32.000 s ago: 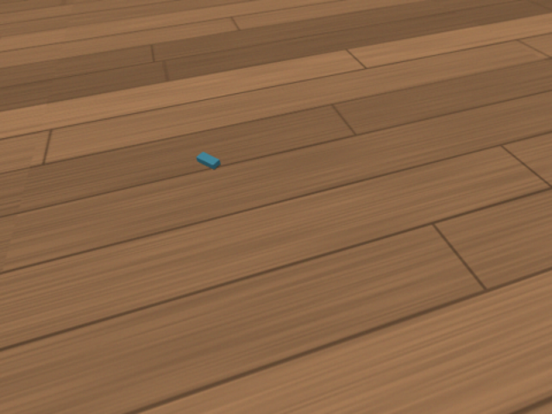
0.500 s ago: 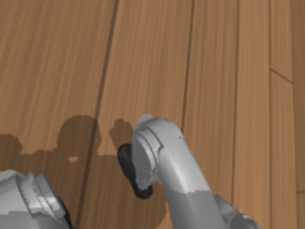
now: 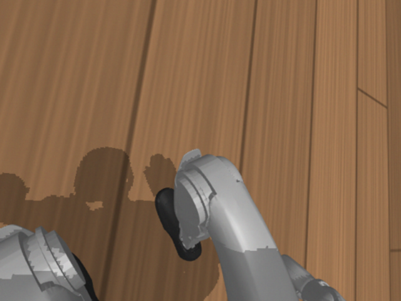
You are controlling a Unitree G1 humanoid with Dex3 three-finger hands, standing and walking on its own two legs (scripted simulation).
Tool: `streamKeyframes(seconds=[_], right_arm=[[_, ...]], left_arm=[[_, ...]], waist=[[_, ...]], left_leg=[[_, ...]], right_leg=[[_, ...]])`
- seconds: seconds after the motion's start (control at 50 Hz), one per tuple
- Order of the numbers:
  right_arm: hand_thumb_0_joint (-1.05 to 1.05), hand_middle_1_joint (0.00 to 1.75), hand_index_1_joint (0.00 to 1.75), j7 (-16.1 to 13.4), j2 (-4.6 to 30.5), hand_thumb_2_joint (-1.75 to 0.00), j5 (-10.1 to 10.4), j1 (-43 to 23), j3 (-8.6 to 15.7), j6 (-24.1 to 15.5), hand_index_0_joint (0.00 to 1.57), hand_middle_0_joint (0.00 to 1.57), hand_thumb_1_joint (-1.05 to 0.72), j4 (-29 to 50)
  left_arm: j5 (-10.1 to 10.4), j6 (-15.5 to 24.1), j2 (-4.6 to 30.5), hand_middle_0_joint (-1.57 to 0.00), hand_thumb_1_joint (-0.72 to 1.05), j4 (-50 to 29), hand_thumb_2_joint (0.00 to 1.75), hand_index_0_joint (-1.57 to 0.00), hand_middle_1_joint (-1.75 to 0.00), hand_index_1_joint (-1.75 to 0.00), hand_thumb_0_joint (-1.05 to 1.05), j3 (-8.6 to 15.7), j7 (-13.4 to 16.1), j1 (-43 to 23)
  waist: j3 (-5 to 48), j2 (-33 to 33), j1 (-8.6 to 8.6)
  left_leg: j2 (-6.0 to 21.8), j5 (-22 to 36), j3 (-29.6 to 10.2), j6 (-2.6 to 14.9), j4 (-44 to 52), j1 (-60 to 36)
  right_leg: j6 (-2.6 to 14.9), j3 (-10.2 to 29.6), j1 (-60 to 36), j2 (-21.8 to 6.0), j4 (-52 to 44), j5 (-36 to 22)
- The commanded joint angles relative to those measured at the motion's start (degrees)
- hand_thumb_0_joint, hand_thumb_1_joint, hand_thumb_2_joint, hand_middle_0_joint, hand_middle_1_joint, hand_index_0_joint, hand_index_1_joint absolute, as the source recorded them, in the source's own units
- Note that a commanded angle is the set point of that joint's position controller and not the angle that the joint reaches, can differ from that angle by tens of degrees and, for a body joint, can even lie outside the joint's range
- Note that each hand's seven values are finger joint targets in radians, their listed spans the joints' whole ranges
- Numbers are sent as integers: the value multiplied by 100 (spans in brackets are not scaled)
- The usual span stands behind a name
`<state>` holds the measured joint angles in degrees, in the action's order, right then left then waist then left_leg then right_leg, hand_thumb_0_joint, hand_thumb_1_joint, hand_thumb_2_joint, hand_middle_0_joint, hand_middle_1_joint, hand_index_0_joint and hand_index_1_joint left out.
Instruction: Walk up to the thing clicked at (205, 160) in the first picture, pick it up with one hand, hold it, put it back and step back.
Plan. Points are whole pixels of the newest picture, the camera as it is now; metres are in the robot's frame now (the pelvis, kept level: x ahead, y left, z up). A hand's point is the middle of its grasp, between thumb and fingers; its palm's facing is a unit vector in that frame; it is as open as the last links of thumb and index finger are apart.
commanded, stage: close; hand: left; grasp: from above
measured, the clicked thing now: out of the picture +0.48 +0.39 -0.29
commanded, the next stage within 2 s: settle in 1.70 s
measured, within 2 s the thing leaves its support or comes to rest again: neither
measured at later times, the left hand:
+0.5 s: hand out of the picture +0.46 +0.38 -0.25, palm faces -0.44 -0.17 -0.88, open 12.7 cm
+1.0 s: hand out of the picture +0.46 +0.38 -0.25, palm faces -0.45 -0.17 -0.88, open 11.2 cm
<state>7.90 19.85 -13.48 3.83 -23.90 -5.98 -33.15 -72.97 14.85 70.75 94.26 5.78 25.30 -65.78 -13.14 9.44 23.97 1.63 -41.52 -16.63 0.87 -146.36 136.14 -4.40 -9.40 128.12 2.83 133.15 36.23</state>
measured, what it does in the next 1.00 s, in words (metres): stands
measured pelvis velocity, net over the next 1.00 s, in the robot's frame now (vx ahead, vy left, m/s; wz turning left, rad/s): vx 0.00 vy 0.00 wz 0.00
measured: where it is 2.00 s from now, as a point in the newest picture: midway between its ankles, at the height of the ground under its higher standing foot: (138, 268)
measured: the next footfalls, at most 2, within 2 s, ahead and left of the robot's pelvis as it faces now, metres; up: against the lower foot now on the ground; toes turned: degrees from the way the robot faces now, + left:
none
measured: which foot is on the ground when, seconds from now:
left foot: down 0.00-1.00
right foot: down 0.00-1.00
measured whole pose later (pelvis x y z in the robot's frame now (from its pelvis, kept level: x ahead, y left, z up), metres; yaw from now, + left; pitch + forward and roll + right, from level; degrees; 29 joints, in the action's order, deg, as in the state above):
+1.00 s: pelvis +0.00 +0.00 +0.00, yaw +0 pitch +28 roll -18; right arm 7.8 19.9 -13.9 3.8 -24.2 -5.5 -33.1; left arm -73.0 15.5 71.1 93.9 6.7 25.3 -64.6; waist -13.5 9.6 23.7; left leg 1.8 -41.3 -16.9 1.0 -146.7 136.1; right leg -4.4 -9.7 128.0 2.7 133.2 35.8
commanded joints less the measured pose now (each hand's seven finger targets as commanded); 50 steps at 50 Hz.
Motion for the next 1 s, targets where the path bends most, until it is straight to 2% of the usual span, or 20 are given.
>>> streamKeyframes(seconds=[0.0,0.06,0.24,0.28,0.34,0.4,0.42,0.48,0.5,0.56,0.58,0.6,0.66,0.72,0.8,0.84,0.86,0.92,0.94,0.98], right_arm=[[0,30,30,-94,1997,-89,-20,1131,544,54,20,20,-88,-167],[0,30,30,-105,2027,-89,-50,1133,511,90,20,20,-88,-165],[0,30,30,-112,2027,-89,-57,1085,573,36,20,20,-88,-172],[0,30,30,-113,1968,-89,-34,1083,544,35,20,20,-88,-171],[0,30,30,-108,2002,-89,-42,1171,550,19,20,20,-88,-239],[0,30,30,-105,1974,-89,-44,1155,514,32,20,20,-88,-192],[0,30,30,-105,1987,-89,-31,1139,513,26,20,20,-88,-217],[0,30,30,-115,2037,-89,-47,1136,517,40,20,20,-88,-211],[0,30,30,-114,2001,-89,-45,1068,523,43,20,20,-88,-184],[0,30,30,-124,2022,-89,-46,1079,515,31,20,20,-88,-210],[0,30,30,-123,1984,-89,-63,1104,529,40,20,20,-88,-201],[0,30,30,-115,2036,-89,-54,1169,547,30,20,20,-88,-240],[0,30,30,-89,1990,-89,-56,1162,538,14,20,20,-88,-224],[0,30,30,-106,2028,-89,-55,1128,554,36,20,20,-88,-211],[0,30,30,-84,1968,-89,-48,1149,548,43,20,20,-88,-193],[0,30,30,-81,1995,-89,-43,1202,561,60,20,20,-88,-211],[0,30,30,-103,2012,-89,-38,1126,575,67,20,20,-88,-170],[0,30,30,-102,2022,-89,-35,1109,565,87,20,20,-88,-167],[0,30,30,-95,2007,-89,-48,1119,549,103,20,20,-88,-168],[0,30,30,-126,2046,-89,-56,1053,535,111,20,20,-88,-135]], left_arm=[[74,83,1345,-13,-35,-733,86,-15,-99,-97,0,24,186,-1064],[51,145,1616,-15,-32,-955,83,-17,-98,-95,0,214,279,-1183],[28,62,1485,-19,-27,-713,79,-22,-92,-89,0,168,425,-1120],[61,27,1395,-20,-26,-564,78,-22,-92,-89,0,82,393,-1040],[81,22,1417,-20,-26,-694,78,-22,-92,-89,0,140,351,-1118],[94,33,1390,-23,-23,-583,76,-25,-89,-86,0,77,330,-1035],[95,41,1465,-23,-22,-744,75,-26,-90,-86,0,117,322,-1129],[68,76,1547,-25,-20,-784,74,-27,-87,-84,0,174,323,-1111],[69,75,1416,-25,-19,-602,72,-28,-87,-84,0,81,317,-1013],[74,121,1564,-27,-17,-919,71,-30,-85,-82,0,186,368,-1217],[37,104,1540,-29,-15,-681,69,-32,-83,-80,0,179,384,-1077],[25,106,1583,-29,-14,-943,69,-32,-83,-80,0,205,371,-1184],[38,64,1483,-31,-11,-797,66,-34,-80,-77,0,188,365,-1105],[39,40,1608,-36,-6,-748,62,-39,-76,-73,0,254,364,-1108],[64,-18,1414,-37,-4,-514,60,-40,-76,-72,0,173,280,-914],[83,25,1495,-39,-2,-955,59,-42,-74,-71,0,193,240,-1221],[108,11,1447,-40,-1,-817,58,-43,-73,-70,0,141,223,-1141],[98,39,1402,-42,2,-535,56,-45,-71,-68,0,130,201,-875],[92,77,1367,-43,3,-721,55,-46,-70,-67,0,124,187,-930],[80,135,1539,-45,5,-835,55,-48,-68,-65,0,186,213,-1015]], waist=[[3578,-3608,360],[3848,-3739,314],[3560,-3599,345],[3559,-3450,373],[3652,-3673,375],[3591,-3459,396],[3635,-3560,339],[3664,-3619,347],[3606,-3524,337],[3726,-3645,325],[3694,-3602,316],[3683,-3711,326],[3587,-3591,369],[3671,-3625,325],[3576,-3496,329],[3758,-3694,382],[3828,-3593,321],[3558,-3449,328],[3553,-3472,358],[3619,-3553,286]], left_leg=[[289,1944,469,-149,1443,-3301],[312,2141,465,-170,1436,-3410],[303,1682,463,-144,1474,-3155],[305,1614,493,-101,1487,-3060],[320,1925,435,-156,1467,-3324],[308,1793,455,-118,1474,-3141],[304,1838,448,-144,1475,-3215],[312,1849,441,-160,1469,-3264],[305,1780,459,-141,1432,-3149],[309,1866,459,-156,1410,-3218],[304,1787,483,-132,1454,-3200],[305,1927,449,-172,1455,-3300],[297,1823,474,-141,1435,-3150],[306,1787,470,-144,1451,-3144],[306,1844,452,-136,1441,-3116],[318,1966,448,-151,1447,-3262],[321,1966,426,-151,1442,-3320],[308,1840,445,-144,1451,-3099],[307,1893,451,-140,1412,-3143],[304,1840,444,-153,1415,-3181]], right_leg=[[541,-687,-1851,123,-968,-1434],[537,-685,-2029,101,-966,-1601],[538,-709,-1785,124,-968,-1313],[500,-682,-1947,152,-1005,-1336],[517,-694,-1816,95,-938,-1467],[498,-693,-1988,132,-970,-1443],[515,-684,-1888,116,-950,-1424],[526,-705,-1854,100,-948,-1417],[530,-700,-1901,122,-939,-1389],[536,-692,-1881,107,-949,-1463],[525,-699,-1982,136,-969,-1408],[533,-700,-1830,101,-925,-1462],[522,-689,-1872,108,-939,-1425],[532,-692,-1889,103,-962,-1401],[526,-694,-1861,120,-939,-1431],[509,-693,-1910,107,-947,-1519],[533,-700,-1899,117,-942,-1486],[540,-725,-1892,132,-964,-1386],[526,-720,-1874,129,-968,-1433],[549,-718,-1861,115,-982,-1376]])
